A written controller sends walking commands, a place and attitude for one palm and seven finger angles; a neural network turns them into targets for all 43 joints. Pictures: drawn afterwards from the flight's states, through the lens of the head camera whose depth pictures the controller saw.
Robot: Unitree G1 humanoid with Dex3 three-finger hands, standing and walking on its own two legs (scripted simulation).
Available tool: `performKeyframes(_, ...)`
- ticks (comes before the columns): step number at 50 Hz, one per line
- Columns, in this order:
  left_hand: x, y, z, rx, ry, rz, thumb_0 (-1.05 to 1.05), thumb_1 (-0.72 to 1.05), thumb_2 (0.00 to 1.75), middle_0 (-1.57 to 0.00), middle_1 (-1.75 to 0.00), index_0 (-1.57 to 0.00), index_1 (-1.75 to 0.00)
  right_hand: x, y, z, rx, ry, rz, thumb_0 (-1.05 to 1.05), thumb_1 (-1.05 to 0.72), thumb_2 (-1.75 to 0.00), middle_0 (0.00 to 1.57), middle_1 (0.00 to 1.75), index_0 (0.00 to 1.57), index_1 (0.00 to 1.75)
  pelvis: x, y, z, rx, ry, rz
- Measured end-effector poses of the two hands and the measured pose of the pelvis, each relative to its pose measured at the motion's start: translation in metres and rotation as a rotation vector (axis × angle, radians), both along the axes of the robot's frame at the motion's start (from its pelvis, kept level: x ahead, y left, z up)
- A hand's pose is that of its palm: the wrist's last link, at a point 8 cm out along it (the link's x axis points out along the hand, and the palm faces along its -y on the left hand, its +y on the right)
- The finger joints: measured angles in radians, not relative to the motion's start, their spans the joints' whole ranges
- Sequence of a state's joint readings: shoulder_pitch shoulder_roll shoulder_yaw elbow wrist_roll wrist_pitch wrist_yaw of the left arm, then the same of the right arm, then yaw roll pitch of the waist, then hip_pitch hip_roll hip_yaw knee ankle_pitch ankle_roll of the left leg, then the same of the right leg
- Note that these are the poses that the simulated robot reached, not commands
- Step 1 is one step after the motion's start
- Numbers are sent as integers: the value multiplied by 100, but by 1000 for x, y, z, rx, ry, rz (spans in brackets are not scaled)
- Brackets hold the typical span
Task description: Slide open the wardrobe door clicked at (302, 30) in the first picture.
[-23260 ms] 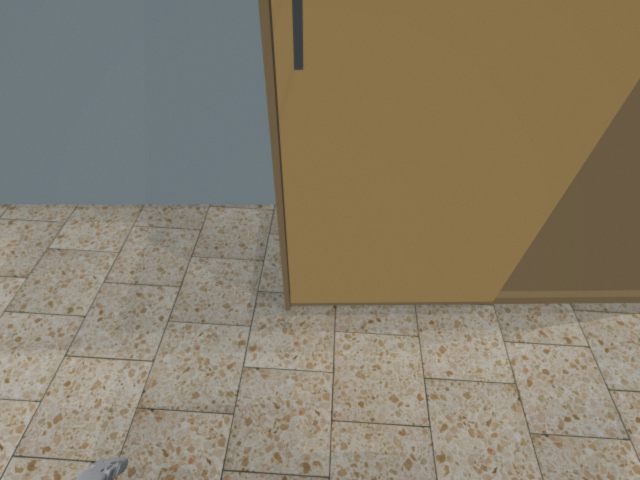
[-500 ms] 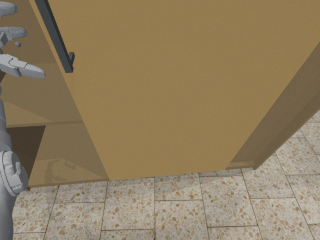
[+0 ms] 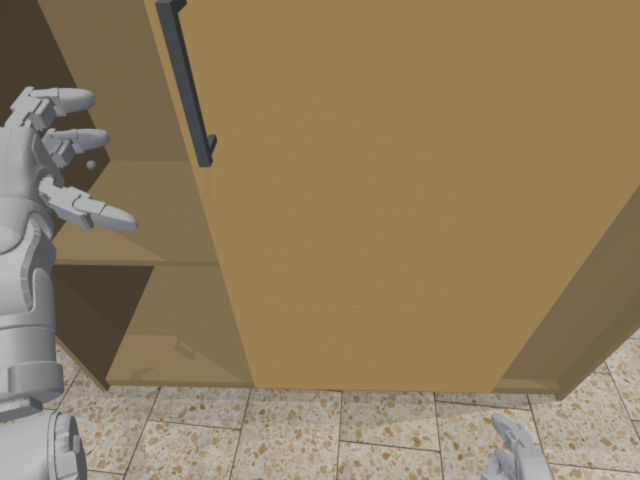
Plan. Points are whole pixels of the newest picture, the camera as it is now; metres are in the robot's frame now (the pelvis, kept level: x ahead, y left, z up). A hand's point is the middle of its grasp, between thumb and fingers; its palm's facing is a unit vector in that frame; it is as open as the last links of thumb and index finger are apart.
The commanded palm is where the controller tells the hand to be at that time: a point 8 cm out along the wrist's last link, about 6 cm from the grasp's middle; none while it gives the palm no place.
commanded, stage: slip the hand off the handle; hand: left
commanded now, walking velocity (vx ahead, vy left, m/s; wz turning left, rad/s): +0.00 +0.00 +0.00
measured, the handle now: (192, 87) +0.51 +0.22 +0.26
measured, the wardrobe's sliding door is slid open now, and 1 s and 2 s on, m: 0.49 0.49 0.49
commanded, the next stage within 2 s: draw the hand back to the body in 0.36 s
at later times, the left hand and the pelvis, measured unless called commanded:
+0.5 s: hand (97, 169) +0.35 +0.28 +0.24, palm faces +0.29 -0.95 -0.14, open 14.7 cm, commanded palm +0.31 +0.31 +0.24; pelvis -0.01 -0.01 +0.00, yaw -1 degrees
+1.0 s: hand (66, 251) +0.26 +0.28 +0.21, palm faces +0.19 -0.98 -0.02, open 14.6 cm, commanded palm +0.23 +0.31 +0.21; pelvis -0.01 +0.00 +0.00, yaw +1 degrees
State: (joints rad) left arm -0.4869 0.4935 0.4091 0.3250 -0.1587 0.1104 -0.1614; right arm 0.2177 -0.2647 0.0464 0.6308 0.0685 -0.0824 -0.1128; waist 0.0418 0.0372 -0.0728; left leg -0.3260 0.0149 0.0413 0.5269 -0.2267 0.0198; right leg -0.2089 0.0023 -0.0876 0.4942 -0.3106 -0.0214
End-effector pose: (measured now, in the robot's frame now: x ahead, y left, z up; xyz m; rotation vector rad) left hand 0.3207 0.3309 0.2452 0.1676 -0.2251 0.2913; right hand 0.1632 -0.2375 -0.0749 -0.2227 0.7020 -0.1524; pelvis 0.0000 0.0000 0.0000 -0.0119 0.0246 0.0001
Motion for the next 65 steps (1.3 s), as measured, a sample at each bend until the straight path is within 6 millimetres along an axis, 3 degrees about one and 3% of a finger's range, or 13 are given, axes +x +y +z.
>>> performKeyframes(4, -10, -9, -1, 5, -7, -11, -2, -55, 20, -25, -115, -25, -115, 8, 3, 6, 0, -40, 26, 1, -91, -90, 21, 30, 21, 30, -5, -3, 0, 0, -15, 9)
performKeyframes(9, -15, -15, -4, 1, -1, -12, -2, -55, 20, -25, -115, -25, -115, 4, 3, 6, 5, -46, 34, 1, -91, -90, 21, 30, 21, 30, -10, -8, 1, 2, -26, 11)
performKeyframes(21, -7, -8, 2, 14, -11, -6, -2, -55, 20, -25, -115, -25, -115, -47, -20, -16, -1, 72, -46, 1, -91, -90, 21, 30, 21, 30, -12, -13, 0, 4, -14, -10)
performKeyframes(27, -3, -10, -7, -65, 41, -63, -2, -55, 20, -25, -115, -25, -115, -62, -31, -20, -10, 107, -93, 1, -91, -90, 21, 30, 21, 30, -10, -12, 1, 5, -14, -12)
performKeyframes(31, -3, -14, -21, -159, 177, -163, -2, -55, 20, -25, -115, -25, -115, -52, -32, -12, -7, 51, -103, 2, -91, -90, 21, 30, 21, 30, -6, -9, 2, 7, -26, -22)
performKeyframes(35, -19, -15, -16, -147, 140, -164, -2, -55, 20, -25, -115, -25, -115, -27, -24, 3, 13, -63, -85, 2, -91, -90, 20, 30, 20, 30, -3, -6, 2, 8, -40, -34)
performKeyframes(43, -62, -1, -31, -161, 149, -109, -2, -55, 20, -25, -115, -25, -115, 24, 7, 30, 34, -193, 23, 1, -91, -90, 20, 30, 20, 30, -4, -1, 1, 2, -66, -11)
performKeyframes(49, -85, -3, -39, -149, 143, -103, -2, -53, 21, -24, -113, -25, -114, 44, 33, 38, 33, -228, 102, 1, -91, -90, 21, 30, 21, 30, -9, 3, 2, -2, -87, 15)
performKeyframes(56, -104, -7, -36, 67, 23, 122, -2, -39, 28, -24, -105, -24, -106, 34, 50, 30, 51, -186, 166, 1, -90, -90, 21, 30, 21, 30, -12, 7, 5, 0, -86, 6)
performKeyframes(65, -125, -14, -49, 162, -6, 200, -1, -9, 42, -23, -88, -24, -89, -11, 29, -4, 27, 29, 90, 1, -90, -90, 21, 30, 21, 30, -4, 8, 8, 4, -93, -13)
